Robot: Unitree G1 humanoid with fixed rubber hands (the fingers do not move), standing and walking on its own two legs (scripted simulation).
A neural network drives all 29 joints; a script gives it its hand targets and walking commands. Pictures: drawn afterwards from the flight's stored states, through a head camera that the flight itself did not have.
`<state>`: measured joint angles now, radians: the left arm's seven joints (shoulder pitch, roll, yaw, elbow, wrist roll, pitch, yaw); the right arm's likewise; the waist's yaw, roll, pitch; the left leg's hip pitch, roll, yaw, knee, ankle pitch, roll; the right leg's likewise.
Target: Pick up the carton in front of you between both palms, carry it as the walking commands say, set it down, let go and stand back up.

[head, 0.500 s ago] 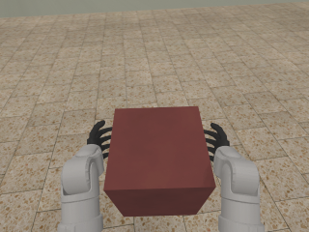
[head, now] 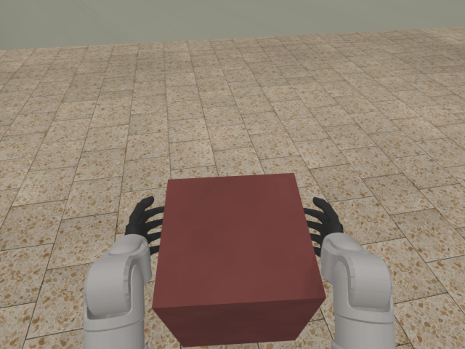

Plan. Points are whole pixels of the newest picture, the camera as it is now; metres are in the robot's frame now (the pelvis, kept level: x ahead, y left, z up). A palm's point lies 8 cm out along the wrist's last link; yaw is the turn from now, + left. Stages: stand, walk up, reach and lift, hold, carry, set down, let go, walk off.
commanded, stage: carry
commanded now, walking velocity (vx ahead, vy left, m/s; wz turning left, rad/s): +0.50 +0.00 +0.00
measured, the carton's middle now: (235, 265) +0.26 +0.00 +0.02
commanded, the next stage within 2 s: none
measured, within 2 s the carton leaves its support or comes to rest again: neither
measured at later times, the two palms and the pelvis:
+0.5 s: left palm (164, 130) +0.56 +0.16 +0.10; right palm (291, 130) +0.57 -0.14 +0.10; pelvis +0.31 +0.00 +0.00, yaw +1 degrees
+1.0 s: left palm (181, 73) +0.89 +0.15 +0.10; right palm (274, 75) +0.89 -0.15 +0.09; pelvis +0.63 +0.00 -0.01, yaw +1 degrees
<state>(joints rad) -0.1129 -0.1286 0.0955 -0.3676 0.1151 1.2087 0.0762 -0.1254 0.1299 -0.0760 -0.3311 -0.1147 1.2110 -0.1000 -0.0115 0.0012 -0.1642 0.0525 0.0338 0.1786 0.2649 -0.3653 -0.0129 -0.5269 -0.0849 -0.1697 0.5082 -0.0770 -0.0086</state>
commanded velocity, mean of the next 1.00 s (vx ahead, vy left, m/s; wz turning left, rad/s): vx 0.50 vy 0.00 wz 0.00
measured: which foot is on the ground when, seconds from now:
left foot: down 0.00-0.06, up 0.08-0.50, down 0.52-1.00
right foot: up 0.00-0.02, down 0.04-0.52, up 0.54-0.98, down 1.00-1.00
